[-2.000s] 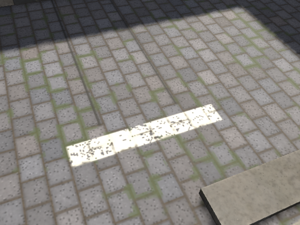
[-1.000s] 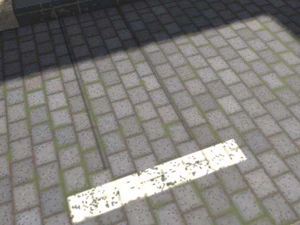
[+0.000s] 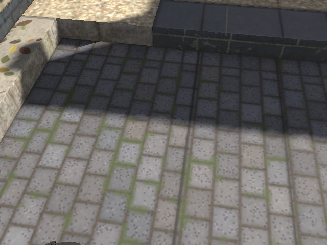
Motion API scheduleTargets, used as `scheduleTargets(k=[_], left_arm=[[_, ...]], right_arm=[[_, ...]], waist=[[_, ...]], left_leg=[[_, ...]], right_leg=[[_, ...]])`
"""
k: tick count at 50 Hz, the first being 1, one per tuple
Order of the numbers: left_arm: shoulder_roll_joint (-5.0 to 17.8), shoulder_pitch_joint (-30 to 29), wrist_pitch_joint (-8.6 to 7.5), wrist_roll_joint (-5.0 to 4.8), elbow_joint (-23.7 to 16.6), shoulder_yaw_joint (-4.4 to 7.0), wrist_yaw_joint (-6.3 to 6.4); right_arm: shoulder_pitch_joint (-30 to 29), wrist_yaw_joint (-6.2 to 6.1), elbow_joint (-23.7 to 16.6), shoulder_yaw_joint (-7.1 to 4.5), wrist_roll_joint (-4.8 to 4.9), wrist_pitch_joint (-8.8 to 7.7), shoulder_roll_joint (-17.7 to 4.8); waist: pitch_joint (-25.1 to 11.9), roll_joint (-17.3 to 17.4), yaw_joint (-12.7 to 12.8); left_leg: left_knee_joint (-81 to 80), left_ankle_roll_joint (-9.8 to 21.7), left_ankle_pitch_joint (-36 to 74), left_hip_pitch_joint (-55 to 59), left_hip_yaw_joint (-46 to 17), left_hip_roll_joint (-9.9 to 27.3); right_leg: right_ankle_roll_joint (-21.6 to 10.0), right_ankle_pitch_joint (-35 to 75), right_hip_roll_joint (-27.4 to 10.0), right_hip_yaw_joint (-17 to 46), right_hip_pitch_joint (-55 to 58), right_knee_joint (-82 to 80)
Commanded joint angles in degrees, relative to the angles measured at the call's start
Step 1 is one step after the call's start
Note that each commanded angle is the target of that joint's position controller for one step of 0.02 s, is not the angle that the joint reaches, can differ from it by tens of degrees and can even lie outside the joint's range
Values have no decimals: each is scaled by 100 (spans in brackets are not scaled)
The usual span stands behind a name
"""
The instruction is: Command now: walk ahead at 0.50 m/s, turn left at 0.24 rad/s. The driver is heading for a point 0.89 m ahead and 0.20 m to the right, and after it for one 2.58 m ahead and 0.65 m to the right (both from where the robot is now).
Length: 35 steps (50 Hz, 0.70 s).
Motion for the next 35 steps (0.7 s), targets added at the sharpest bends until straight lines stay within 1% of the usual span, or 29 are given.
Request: scheduleTargets(k=[1, 2, 3, 4, 5, 6, 8, 10, 12, 14, 15, 18, 20, 21, 22, 23, 24, 25, 26, 27, 28, 29, 30, 31, 33, 35], left_arm=[[787, 1116, 46, -122, 49, 314, 10], [584, 950, 24, -85, 87, 259, -5], [532, 1000, -9, -89, 175, 232, 12], [486, 1066, -47, -113, 285, 210, 17], [488, 1213, -102, -137, 383, 206, 2], [500, 1351, -154, -164, 469, 210, -15], [577, 1510, -202, -204, 589, 232, -25], [566, 1680, -186, -211, 694, 229, -20], [539, 1832, -159, -217, 793, 217, -23], [588, 2004, -154, -220, 887, 226, -27], [629, 2094, -152, -216, 934, 234, -24], [698, 2321, -119, -188, 1070, 242, -8], [727, 2368, -84, -169, 1149, 246, 22], [762, 2324, -63, -162, 1174, 250, 37], [815, 2253, -45, -165, 1183, 261, 50], [805, 2182, -24, -193, 1187, 251, 46], [654, 2101, -41, -240, 1051, 197, 33], [-50, 2578, -44, -406, 829, 37, 13], [580, 2530, 30, -269, 961, 213, 81], [655, 2169, 64, -218, 915, 272, 68], [489, 1947, 68, -219, 896, 244, 18], [402, 1892, 122, -193, 924, 254, -16], [364, 1940, 205, -109, 942, 266, -60], [280, 1970, 276, -81, 966, 264, -102], [205, 1763, 354, -88, 865, 278, -162], [179, 1405, 393, -82, 734, 286, -199]], right_arm=[[182, 33, -352, -56, -84, -59, -559], [-151, 64, -432, -23, -86, -68, -477], [-293, 101, -480, -17, -123, -36, -438], [-236, 140, -468, 4, -163, 14, -385], [-218, 164, -453, 19, -177, 53, -335], [-252, 180, -461, 33, -186, 80, -294], [-562, 215, -547, 67, -205, 116, -236], [-1108, 243, -716, 117, -213, 120, -187], [-1628, 267, -871, 185, -191, 96, -92], [-2044, 285, -984, 259, -160, 72, 21], [-2214, 285, -1026, 283, -144, 63, 40], [-2543, 253, -1121, 289, -118, 41, -37], [-2606, 221, -1168, 265, -124, 14, -110], [-2458, 198, -1139, 243, -132, -11, -141], [-2053, 162, -1012, 202, -151, -49, -208], [-1253, 108, -734, 133, -193, -119, -321], [-285, 25, -506, 17, -309, -190, -674], [212, -32, -487, -137, -418, -176, -1291], [104, -6, -469, -140, -175, -81, -1109], [-484, 10, -543, -28, -116, -63, -711], [-877, 35, -585, 54, -95, -102, -370], [-1025, 33, -567, 98, -94, -149, -195], [-1049, 6, -506, 123, -71, -194, -109], [-1015, -6, -471, 118, -74, -248, -116], [-852, -13, -377, 79, -32, -349, -197], [-684, -24, -289, 52, -23, -380, -235]], waist=[[-589, -302, 477], [-312, -92, 452], [-217, -292, 399], [-224, -505, 318], [-275, -596, 300], [-301, -580, 281], [-208, -548, 280], [-42, -510, 374], [52, -479, 479], [74, -488, 588], [83, -493, 639], [117, -508, 721], [159, -494, 680], [116, -490, 566], [-63, -461, 366], [-480, -253, 6], [-1136, 100, -363], [-1928, 1270, -246], [-1911, 895, -239], [-971, 486, 11], [-459, 400, 140], [-201, 466, 269], [-79, 562, 404], [-86, 533, 465], [-79, 397, 534], [-3, 346, 513]], left_leg=[[2392, -14, 617, -2780, 63, 435], [2133, -39, 897, -2696, 121, 603], [1900, -70, 969, -2606, 180, 729], [1731, -124, 1010, -2431, 240, 792], [1650, -161, 1033, -2350, 300, 780], [1579, -190, 1047, -2409, 351, 788], [1327, -271, 1268, -2757, 508, 918], [875, -379, 1651, -3112, 711, 1103], [190, -463, 2037, -3165, 911, 1184], [-500, -487, 2362, -2947, 1085, 1153], [-778, -476, 2461, -2833, 1150, 1117], [-1295, -361, 2433, -2603, 1252, 1008], [-1527, -229, 2171, -2405, 1231, 945], [-1681, -161, 1972, -2143, 1226, 854], [-1910, -85, 1822, -1600, 1243, 707], [-2328, 40, 1996, -541, 1261, 609], [-2417, 273, 1702, 913, 481, 1379], [-2702, 824, 1275, 2610, -1857, 3163], [-3236, 984, 803, 2089, -2720, 3351], [-3407, 815, 529, 1287, -1837, 3045], [-3677, 661, 816, 574, -1139, 2759], [-3861, 451, 1203, 138, -579, 2503], [-3970, 317, 1556, -172, -151, 2315], [-4020, 283, 1890, -282, 129, 2252], [-4113, 302, 2427, -223, 532, 2220], [-4175, 313, 2680, -89, 880, 2190]], right_leg=[[-1018, -1703, -2144, 3553, 2698, -1891], [-901, -940, -1850, 2820, 2246, -1976], [-804, -302, -1616, 2289, 2032, -2035], [-735, 134, -1434, 1902, 1861, -2110], [-751, 588, -1375, 1719, 1838, -2133], [-797, 905, -1356, 1580, 1874, -2168], [-881, 1017, -1348, 1344, 1942, -2361], [-908, 1009, -1287, 1140, 1999, -2566], [-851, 1192, -1137, 881, 2031, -2625], [-789, 1479, -1062, 671, 2050, -2594], [-771, 1600, -1073, 616, 2097, -2560], [-740, 1941, -1248, 618, 2411, -2370], [-710, 2316, -1396, 727, 2615, -2131], [-677, 2737, -1423, 767, 2677, -1874], [-616, 3343, -1371, 757, 2691, -1389], [-514, 3523, -1136, 583, 2466, -463], [-398, 2371, -851, 415, 1547, 855], [-133, -1058, -6, -88, -400, 2845], [-198, -2141, 82, 363, -907, 3600], [-250, -1696, -251, 572, -1073, 3684], [-233, -1291, -451, 552, -973, 3460], [-205, -1078, -567, 524, -779, 3249], [-147, -954, -641, 512, -598, 3129], [-103, -824, -633, 465, -498, 3161], [-44, -513, -661, 428, -720, 3147], [15, -134, -719, 391, -1114, 3018]])
Velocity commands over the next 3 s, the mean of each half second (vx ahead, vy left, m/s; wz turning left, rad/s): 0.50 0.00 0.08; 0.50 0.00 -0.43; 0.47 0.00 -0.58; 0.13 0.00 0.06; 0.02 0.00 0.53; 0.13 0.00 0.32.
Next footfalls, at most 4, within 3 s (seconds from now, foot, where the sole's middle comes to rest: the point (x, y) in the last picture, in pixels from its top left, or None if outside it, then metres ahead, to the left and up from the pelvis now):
0.48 left None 0.39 0.11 -0.76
1.02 right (188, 199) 0.64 -0.11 -0.76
1.54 left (178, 134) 0.98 -0.11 -0.76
1.94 right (209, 160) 0.82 -0.23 -0.76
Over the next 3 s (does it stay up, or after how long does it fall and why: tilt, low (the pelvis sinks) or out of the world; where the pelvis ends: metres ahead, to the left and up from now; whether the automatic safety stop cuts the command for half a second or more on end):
stays up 0.86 -0.11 0.02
